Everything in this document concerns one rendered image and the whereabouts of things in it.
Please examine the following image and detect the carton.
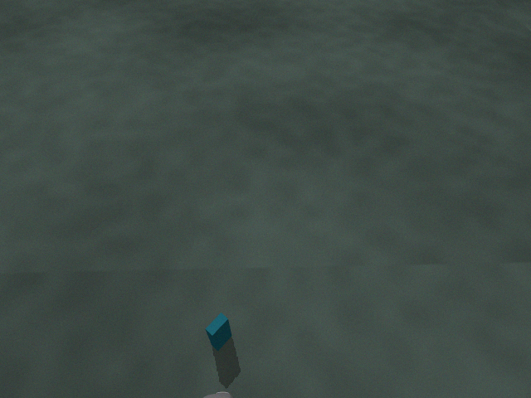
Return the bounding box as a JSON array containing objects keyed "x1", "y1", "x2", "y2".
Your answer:
[{"x1": 205, "y1": 313, "x2": 231, "y2": 351}]

